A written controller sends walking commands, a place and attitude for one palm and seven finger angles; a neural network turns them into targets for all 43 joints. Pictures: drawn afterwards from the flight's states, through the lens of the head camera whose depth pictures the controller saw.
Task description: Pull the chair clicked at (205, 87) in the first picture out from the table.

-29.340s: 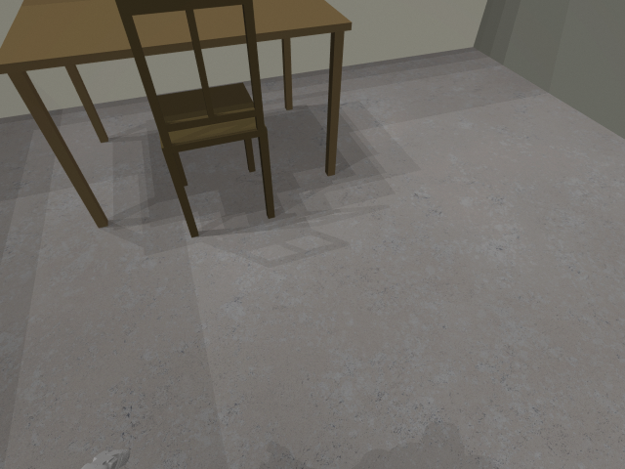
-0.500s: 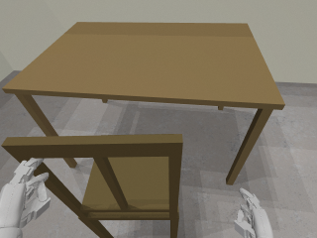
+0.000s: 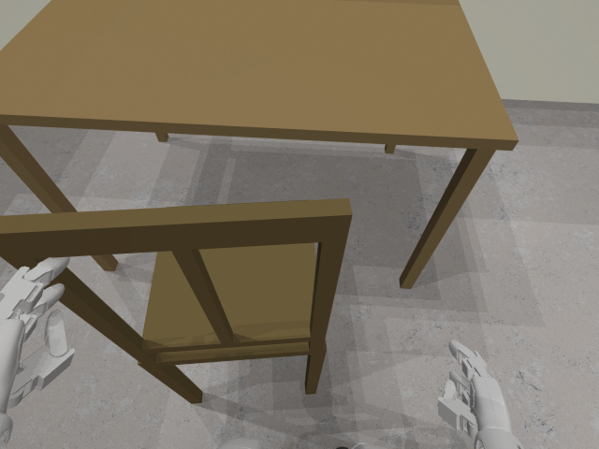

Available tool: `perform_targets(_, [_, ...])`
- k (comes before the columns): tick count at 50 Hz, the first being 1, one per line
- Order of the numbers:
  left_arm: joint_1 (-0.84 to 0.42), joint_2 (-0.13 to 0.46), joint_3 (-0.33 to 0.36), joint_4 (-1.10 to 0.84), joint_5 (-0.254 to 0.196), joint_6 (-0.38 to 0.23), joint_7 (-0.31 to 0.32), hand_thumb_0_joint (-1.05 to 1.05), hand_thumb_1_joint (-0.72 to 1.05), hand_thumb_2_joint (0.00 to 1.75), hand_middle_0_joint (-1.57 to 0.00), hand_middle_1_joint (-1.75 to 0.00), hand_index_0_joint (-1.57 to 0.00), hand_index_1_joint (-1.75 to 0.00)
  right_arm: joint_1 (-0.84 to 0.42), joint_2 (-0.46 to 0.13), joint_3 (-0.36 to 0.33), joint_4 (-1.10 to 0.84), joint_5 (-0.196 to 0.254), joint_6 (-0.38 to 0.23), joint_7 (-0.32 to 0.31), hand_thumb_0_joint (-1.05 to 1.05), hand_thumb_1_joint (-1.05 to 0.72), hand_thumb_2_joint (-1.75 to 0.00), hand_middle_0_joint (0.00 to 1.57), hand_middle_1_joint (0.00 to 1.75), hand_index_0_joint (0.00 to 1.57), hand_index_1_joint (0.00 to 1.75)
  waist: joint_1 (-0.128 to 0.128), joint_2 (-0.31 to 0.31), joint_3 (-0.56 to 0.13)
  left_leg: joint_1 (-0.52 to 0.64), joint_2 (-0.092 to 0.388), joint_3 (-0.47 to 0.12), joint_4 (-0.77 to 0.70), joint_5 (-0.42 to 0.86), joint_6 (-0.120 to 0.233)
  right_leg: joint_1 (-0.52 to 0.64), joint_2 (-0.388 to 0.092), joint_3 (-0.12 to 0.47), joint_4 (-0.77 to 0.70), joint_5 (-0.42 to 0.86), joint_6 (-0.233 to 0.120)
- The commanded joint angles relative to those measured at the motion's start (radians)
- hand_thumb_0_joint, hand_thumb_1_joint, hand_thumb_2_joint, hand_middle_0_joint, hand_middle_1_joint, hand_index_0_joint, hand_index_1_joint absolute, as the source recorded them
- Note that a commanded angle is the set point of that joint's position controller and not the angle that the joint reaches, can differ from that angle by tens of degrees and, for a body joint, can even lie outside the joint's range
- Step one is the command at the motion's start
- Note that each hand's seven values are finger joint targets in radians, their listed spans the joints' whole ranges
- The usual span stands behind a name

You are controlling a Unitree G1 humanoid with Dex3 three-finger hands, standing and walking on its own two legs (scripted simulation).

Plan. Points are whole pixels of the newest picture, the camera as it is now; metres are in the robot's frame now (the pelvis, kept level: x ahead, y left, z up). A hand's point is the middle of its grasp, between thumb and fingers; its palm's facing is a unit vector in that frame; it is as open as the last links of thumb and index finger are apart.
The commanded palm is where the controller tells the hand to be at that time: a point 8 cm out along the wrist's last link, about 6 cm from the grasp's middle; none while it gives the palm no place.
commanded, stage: step back with the hand held close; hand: left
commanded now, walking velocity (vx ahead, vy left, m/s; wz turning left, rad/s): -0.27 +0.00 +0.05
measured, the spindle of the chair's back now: (210, 302) +0.31 +0.17 -0.04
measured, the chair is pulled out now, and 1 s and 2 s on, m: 0.21 0.22 0.22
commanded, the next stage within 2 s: stop stepping back and stand still in 0.84 s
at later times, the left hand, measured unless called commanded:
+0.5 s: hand out of the picture +0.15 +0.31 +0.17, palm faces +0.54 -0.73 -0.42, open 7.3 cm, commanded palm +0.09 +0.32 +0.18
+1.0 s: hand out of the picture +0.06 +0.25 +0.16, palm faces +0.34 -0.84 -0.41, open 7.4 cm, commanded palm +0.00 +0.31 +0.18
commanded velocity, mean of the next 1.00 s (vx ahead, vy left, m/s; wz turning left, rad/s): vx -0.30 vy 0.01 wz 0.04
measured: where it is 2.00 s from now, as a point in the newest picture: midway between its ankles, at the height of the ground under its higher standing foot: outside the picture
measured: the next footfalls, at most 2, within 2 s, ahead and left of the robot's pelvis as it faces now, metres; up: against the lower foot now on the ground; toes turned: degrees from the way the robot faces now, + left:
right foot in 0.86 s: -0.17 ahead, -0.07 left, +0.00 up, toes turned +3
left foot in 1.08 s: -0.14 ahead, +0.14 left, +0.00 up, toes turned +1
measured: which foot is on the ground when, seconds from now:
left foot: down 0.00-0.88, up 0.90-1.00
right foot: down 0.00-0.58, up 0.60-0.84, down 0.86-1.00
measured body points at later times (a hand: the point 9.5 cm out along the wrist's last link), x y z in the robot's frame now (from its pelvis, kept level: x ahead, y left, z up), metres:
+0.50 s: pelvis -0.06 +0.03 -0.01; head -0.09 +0.01 +0.44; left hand +0.11 +0.34 +0.19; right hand +0.10 -0.23 -0.09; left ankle +0.01 +0.11 -0.73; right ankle +0.05 -0.10 -0.73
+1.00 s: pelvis -0.15 +0.01 +0.00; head -0.14 +0.02 +0.45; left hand +0.03 +0.30 +0.18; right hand +0.02 -0.22 -0.08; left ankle -0.14 +0.10 -0.67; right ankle -0.21 -0.14 -0.73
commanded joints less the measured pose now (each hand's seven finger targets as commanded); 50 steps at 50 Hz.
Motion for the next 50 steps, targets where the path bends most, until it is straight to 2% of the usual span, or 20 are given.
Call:
perform_targets(1, [-0.137,0.242,0.302,-0.504,0.001,-0.247,0.087,0.0,0.9,0.9,-0.2,-0.3,-0.2,-0.3,-0.05,-0.116,-0.047,-0.147,-0.006,-0.055,-0.014,0.0,-0.9,-0.9,0.2,0.3,0.2,0.3,-0.002,0.167,-0.371,-0.028,0.142,-0.156,-0.066,0.245,0.026,0.177,-0.149,0.164,-0.007,0.283,-0.02])
perform_targets(11, [-0.153,0.263,0.363,-0.495,0.03,-0.303,0.098,0.0,0.9,0.9,-0.2,-0.3,-0.2,-0.3,-0.008,-0.132,-0.047,-0.118,-0.029,-0.094,-0.033,0.0,-0.9,-0.9,0.2,0.3,0.2,0.3,-0.009,0.208,-0.3,-0.311,0.15,-0.202,-0.178,-0.231,0.062,0.232,-0.089,0.155,0.016,-0.017,0.008])
perform_targets(18, [-0.052,0.034,0.239,0.065,0.031,-0.253,0.088,0.0,0.9,0.9,-0.2,-0.3,-0.2,-0.3,0.01,-0.123,-0.074,-0.061,-0.014,-0.042,-0.008,0.0,-0.9,-0.9,0.2,0.3,0.2,0.3,-0.043,-0.037,-0.16,-0.145,0.068,-0.099,0.006,-0.277,0.015,-0.139,-0.174,0.264,-0.244,-0.306,-0.042])
perform_targets(22, [-0.196,0.026,0.152,0.084,0.05,-0.238,0.071,0.0,0.9,0.9,-0.2,-0.3,-0.2,-0.3,-0.039,-0.128,-0.06,-0.092,-0.002,-0.012,0.011,0.0,-0.9,-0.9,0.2,0.3,0.2,0.3,-0.035,-0.169,-0.092,-0.166,0.072,-0.11,0.017,-0.232,0.035,-0.21,-0.185,0.229,-0.237,-0.299,-0.029])
perform_targets(25, [-0.237,0.071,0.158,-0.083,0.058,-0.253,0.072,0.0,0.9,0.9,-0.2,-0.3,-0.2,-0.3,-0.053,-0.137,-0.048,-0.125,-0.013,-0.002,0.007,0.0,-0.9,-0.9,0.2,0.3,0.2,0.3,-0.028,-0.124,-0.102,-0.198,0.092,-0.143,-0.068,-0.309,0.062,-0.186,-0.157,0.196,-0.193,-0.352,-0.014])
perform_targets(27, [-0.251,0.125,0.205,-0.269,0.073,-0.276,0.081,0.0,0.9,0.9,-0.2,-0.3,-0.2,-0.3,-0.064,-0.148,-0.041,-0.153,-0.023,-0.006,0.002,0.0,-0.9,-0.9,0.2,0.3,0.2,0.3,-0.026,0.027,-0.151,-0.317,0.158,-0.228,-0.216,-0.406,0.099,-0.041,-0.096,0.145,-0.031,-0.311,0.011])
perform_targets(28, [-0.286,0.196,0.273,-0.372,0.093,-0.295,0.094,0.0,0.9,0.9,-0.2,-0.3,-0.2,-0.3,-0.083,-0.154,-0.044,-0.156,-0.028,-0.014,-0.002,0.0,-0.9,-0.9,0.2,0.3,0.2,0.3,-0.024,0.171,-0.189,-0.427,0.236,-0.319,-0.335,-0.476,0.137,0.109,-0.037,0.104,0.15,-0.204,0.033])
perform_targets(30, [-0.278,0.229,0.329,-0.529,0.091,-0.335,0.094,0.0,0.9,0.9,-0.2,-0.3,-0.2,-0.3,-0.054,-0.114,-0.057,-0.154,-0.048,-0.049,0.001,0.0,-0.9,-0.9,0.2,0.3,0.2,0.3,-0.017,0.305,-0.298,-0.388,0.298,-0.369,-0.373,-0.283,0.155,0.158,0.009,0.09,0.417,-0.128,0.041])
perform_targets(32, [-0.152,0.218,0.359,-0.544,0.07,-0.355,0.086,0.0,0.9,0.9,-0.2,-0.3,-0.2,-0.3,-0.024,-0.108,-0.078,-0.129,-0.055,-0.081,0.01,0.0,-0.9,-0.9,0.2,0.3,0.2,0.3,-0.007,0.289,-0.36,-0.217,0.305,-0.318,-0.303,-0.076,0.144,0.052,0.018,0.109,0.487,-0.238,0.032])
perform_targets(33, [-0.066,0.197,0.37,-0.462,0.064,-0.358,0.081,0.0,0.9,0.9,-0.2,-0.3,-0.2,-0.3,-0.012,-0.113,-0.087,-0.115,-0.046,-0.085,0.018,0.0,-0.9,-0.9,0.2,0.3,0.2,0.3,-0.009,0.295,-0.362,-0.199,0.291,-0.278,-0.293,-0.137,0.138,0.049,0.028,0.101,0.479,-0.267,0.028])
perform_targets(35, [-0.014,0.13,0.355,-0.341,0.04,-0.355,0.077,0.0,0.9,0.9,-0.2,-0.3,-0.2,-0.3,0.011,-0.098,-0.081,-0.075,-0.047,-0.092,0.026,0.0,-0.9,-0.9,0.2,0.3,0.2,0.3,-0.008,0.269,-0.304,-0.036,0.247,-0.263,-0.266,-0.003,0.114,-0.076,0.017,0.08,0.308,-0.297,0.022])
perform_targets(38, [-0.054,0.051,0.287,-0.119,0.019,-0.338,0.06,0.0,0.9,0.9,-0.2,-0.3,-0.2,-0.3,0.02,-0.099,-0.077,-0.023,-0.051,-0.094,0.022,0.0,-0.9,-0.9,0.2,0.3,0.2,0.3,-0.026,0.23,-0.264,0.075,0.271,-0.272,-0.254,0.145,0.083,-0.102,0.014,0.104,0.085,-0.294,0.017])
perform_targets(41, [-0.191,0.062,0.232,-0.035,0.017,-0.343,0.034,0.0,0.9,0.9,-0.2,-0.3,-0.2,-0.3,-0.01,-0.121,-0.087,-0.01,-0.05,-0.083,0.019,0.0,-0.9,-0.9,0.2,0.3,0.2,0.3,-0.022,0.162,-0.308,0.092,0.274,-0.238,-0.178,0.225,0.047,0.018,-0.006,0.102,-0.159,-0.121,0.005])
perform_targets(43, [-0.211,0.084,0.215,-0.056,0.019,-0.353,0.016,0.0,0.9,0.9,-0.2,-0.3,-0.2,-0.3,-0.013,-0.109,-0.089,-0.023,-0.039,-0.07,0.021,0.0,-0.9,-0.9,0.2,0.3,0.2,0.3,-0.013,0.045,-0.353,0.145,0.189,-0.137,-0.006,0.211,0.009,0.053,-0.064,0.105,-0.329,0.067,-0.017])
perform_targets(44, [-0.252,0.079,0.18,-0.108,0.014,-0.362,0.007,0.0,0.9,0.9,-0.2,-0.3,-0.2,-0.3,-0.02,-0.093,-0.082,-0.036,-0.024,-0.068,0.023,0.0,-0.9,-0.9,0.2,0.3,0.2,0.3,-0.016,-0.08,-0.357,0.161,0.107,-0.057,0.169,0.112,-0.019,0.014,-0.152,0.139,-0.351,0.17,-0.058])
perform_targets(45, [-0.277,0.126,0.188,-0.166,0.017,-0.372,0.007,0.0,0.9,0.9,-0.2,-0.3,-0.2,-0.3,-0.036,-0.085,-0.076,-0.053,-0.013,-0.069,0.018,0.0,-0.9,-0.9,0.2,0.3,0.2,0.3,-0.015,-0.254,-0.317,0.035,0.016,0.013,0.377,-0.09,-0.036,0.016,-0.265,0.197,-0.318,0.361,-0.123])
perform_targets(46, [-0.224,0.126,0.182,-0.178,0.012,-0.372,-0.002,0.0,0.9,0.9,-0.2,-0.3,-0.2,-0.3,-0.057,-0.107,-0.092,-0.077,0.007,-0.074,0.009,0.0,-0.9,-0.9,0.2,0.3,0.2,0.3,0.005,-0.455,-0.226,-0.186,-0.063,-0.008,0.618,-0.263,-0.021,0.05,-0.33,0.248,-0.263,0.576,-0.175])
perform_targets(47, [-0.188,0.135,0.215,-0.186,0.025,-0.371,-0.007,0.0,0.9,0.9,-0.2,-0.3,-0.2,-0.3,-0.103,-0.096,-0.087,-0.102,0.007,-0.074,0.013,0.0,-0.9,-0.9,0.2,0.3,0.2,0.3,0.021,-0.447,-0.172,-0.322,-0.054,-0.045,0.75,-0.342,-0.011,0.099,-0.367,0.234,-0.206,0.772,-0.21])
perform_targets(48, [-0.164,0.164,0.276,-0.181,0.031,-0.354,-0.004,0.0,0.9,0.9,-0.2,-0.3,-0.2,-0.3,-0.133,-0.076,-0.066,-0.126,0.003,-0.066,0.021,0.0,-0.9,-0.9,0.2,0.3,0.2,0.3,0.017,-0.359,-0.165,-0.382,-0.023,-0.067,0.743,-0.343,-0.004,0.145,-0.367,0.235,-0.149,0.832,-0.211])
perform_targets(50, [-0.132,0.173,0.308,-0.239,0.046,-0.346,0.018,0.0,0.9,0.9,-0.2,-0.3,-0.2,-0.3,-0.106,-0.052,-0.013,-0.121,-0.002,-0.026,0.006,0.0,-0.9,-0.9,0.2,0.3,0.2,0.3,-0.047,-0.077,-0.201,-0.292,0.034,-0.065,0.304,-0.256,0.014,0.25,-0.295,0.127,-0.013,0.869,-0.118])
